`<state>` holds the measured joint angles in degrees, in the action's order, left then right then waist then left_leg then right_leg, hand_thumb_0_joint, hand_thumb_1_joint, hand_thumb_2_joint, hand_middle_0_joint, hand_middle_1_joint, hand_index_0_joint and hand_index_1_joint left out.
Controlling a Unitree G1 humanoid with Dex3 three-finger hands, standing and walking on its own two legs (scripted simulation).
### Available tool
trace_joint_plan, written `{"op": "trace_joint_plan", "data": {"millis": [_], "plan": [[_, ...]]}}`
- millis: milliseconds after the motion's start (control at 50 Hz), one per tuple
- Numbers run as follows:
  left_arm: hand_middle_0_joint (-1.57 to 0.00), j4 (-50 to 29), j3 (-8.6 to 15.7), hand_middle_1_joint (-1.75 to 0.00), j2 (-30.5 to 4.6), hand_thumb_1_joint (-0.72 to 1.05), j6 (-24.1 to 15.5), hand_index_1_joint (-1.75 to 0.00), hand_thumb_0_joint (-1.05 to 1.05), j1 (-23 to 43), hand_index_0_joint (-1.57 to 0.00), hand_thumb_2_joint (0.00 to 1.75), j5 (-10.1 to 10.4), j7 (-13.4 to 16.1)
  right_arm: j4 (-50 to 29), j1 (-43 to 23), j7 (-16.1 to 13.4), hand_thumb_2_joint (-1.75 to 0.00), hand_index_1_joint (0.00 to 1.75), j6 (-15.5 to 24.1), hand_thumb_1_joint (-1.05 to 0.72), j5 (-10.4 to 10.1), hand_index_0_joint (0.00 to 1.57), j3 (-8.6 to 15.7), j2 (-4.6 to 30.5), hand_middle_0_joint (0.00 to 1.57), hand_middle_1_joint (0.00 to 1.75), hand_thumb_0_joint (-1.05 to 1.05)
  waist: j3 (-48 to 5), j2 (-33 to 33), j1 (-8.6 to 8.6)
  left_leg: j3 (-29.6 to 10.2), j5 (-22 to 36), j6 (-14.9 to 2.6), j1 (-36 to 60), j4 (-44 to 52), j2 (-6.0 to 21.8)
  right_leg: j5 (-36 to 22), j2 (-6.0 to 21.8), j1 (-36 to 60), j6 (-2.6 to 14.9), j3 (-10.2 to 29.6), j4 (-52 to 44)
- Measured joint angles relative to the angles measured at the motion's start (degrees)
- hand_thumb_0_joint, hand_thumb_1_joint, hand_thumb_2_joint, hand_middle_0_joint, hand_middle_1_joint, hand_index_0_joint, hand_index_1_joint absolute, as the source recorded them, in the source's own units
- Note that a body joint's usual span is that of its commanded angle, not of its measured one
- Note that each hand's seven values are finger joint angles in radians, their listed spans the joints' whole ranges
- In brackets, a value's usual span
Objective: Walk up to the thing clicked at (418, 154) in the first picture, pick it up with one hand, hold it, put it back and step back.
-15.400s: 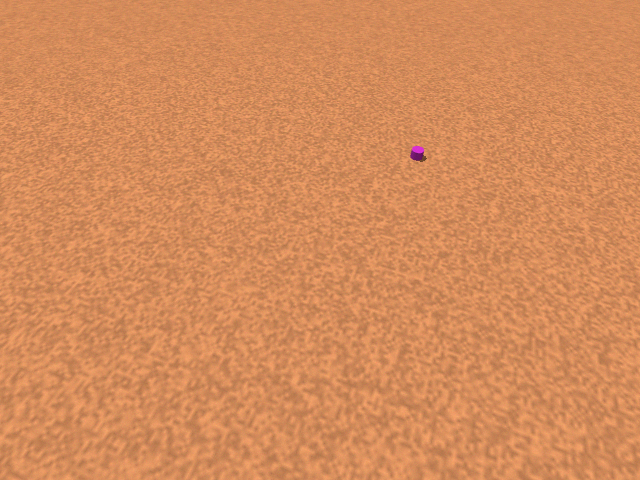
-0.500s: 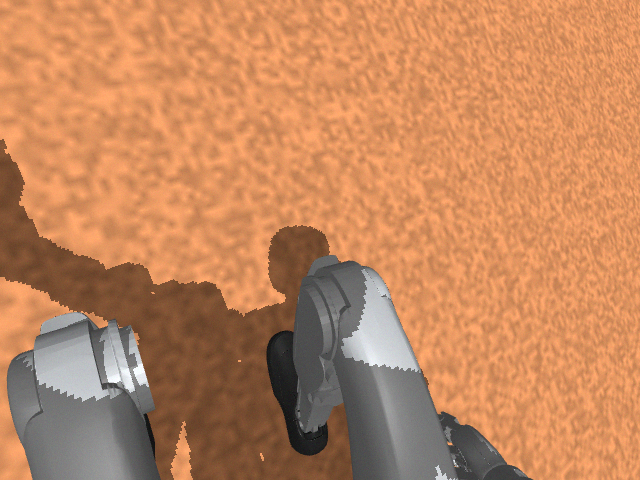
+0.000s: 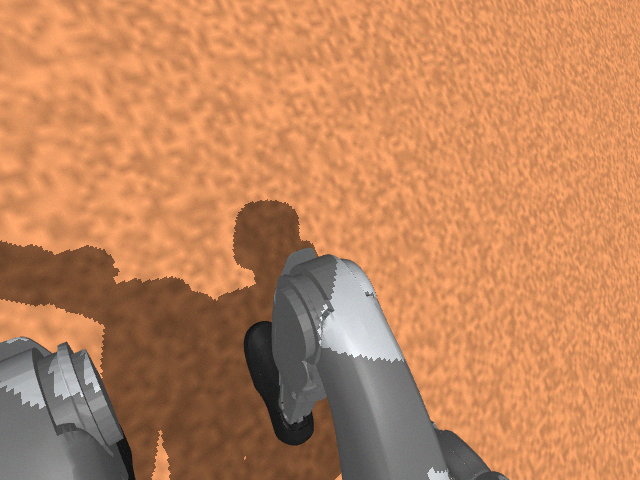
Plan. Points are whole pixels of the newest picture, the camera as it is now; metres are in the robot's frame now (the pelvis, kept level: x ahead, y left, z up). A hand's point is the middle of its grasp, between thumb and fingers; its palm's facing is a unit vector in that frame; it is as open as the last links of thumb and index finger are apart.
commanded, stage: rest palm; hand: left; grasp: from above
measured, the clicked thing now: out of the picture +0.47 +0.39 -0.28
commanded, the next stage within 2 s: close in 1.44 s
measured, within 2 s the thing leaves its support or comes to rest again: neither
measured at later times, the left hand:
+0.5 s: hand out of the picture +0.43 +0.38 -0.25, palm faces -0.47 -0.17 -0.87, open 14.4 cm
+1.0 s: hand out of the picture +0.44 +0.37 -0.26, palm faces -0.44 -0.16 -0.88, open 14.3 cm
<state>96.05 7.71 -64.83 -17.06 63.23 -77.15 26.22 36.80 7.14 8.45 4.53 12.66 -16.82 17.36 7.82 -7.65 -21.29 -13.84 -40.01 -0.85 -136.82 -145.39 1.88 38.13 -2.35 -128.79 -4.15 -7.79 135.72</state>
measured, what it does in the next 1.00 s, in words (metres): stands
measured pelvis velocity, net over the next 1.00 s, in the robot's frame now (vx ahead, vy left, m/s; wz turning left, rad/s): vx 0.00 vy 0.00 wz -0.03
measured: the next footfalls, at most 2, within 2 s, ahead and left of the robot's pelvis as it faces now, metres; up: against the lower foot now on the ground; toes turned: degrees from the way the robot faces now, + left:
none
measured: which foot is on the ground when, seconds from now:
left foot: down 0.00-1.00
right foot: down 0.00-1.00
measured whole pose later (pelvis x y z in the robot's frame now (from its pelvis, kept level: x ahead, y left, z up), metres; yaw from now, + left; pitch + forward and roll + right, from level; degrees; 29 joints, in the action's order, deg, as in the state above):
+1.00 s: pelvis +0.00 +0.00 +0.00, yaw -2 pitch +27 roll -16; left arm 98.5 7.9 -67.8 -16.8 62.2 -76.1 31.6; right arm 34.7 3.4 10.8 8.9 15.2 -20.3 19.9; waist 11.1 -10.2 -21.6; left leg -16.2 -41.5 -1.0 -135.9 -147.8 2.1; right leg 38.4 -3.3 -127.3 -4.6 -9.5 136.1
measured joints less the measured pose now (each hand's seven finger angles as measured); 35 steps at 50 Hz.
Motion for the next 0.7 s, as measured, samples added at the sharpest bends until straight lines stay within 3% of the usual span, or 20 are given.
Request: {"op": "trace_joint_plan", "data": {"millis": [300,700], "plan": [[-0.07,-0.3,0.5,-0.97,-1.1,-0.57,-0.5,-0.99,0.0,-1.7,-0.05,1.02,1.2,1.5,-1.5,-2.7,0.9,-0.9,0.3,1.5,-0.9,1.0,0.21,-1.1,1.5,0.2,0.29,0.0,1.4,-1.3,0.33,-1.2,-1.1,0.26,0.9,-0.9,0.1,0.4,-0.4,1.1,-0.14,-0.9,0.1],[-0.07,2.5,-0.5,-0.99,-2.5,-0.56,-0.9,-1.01,0.0,-1.3,-0.06,1.01,0.5,4.0,-1.8,-4.3,1.6,-0.9,0.3,3.0,-0.9,2.2,0.2,-2.8,1.7,0.2,0.29,0.0,2.2,-2.5,0.21,-2.0,-1.7,-0.06,1.2,-2.0,0.0,0.8,-0.6,1.9,-0.29,-1.5,0.3]]}}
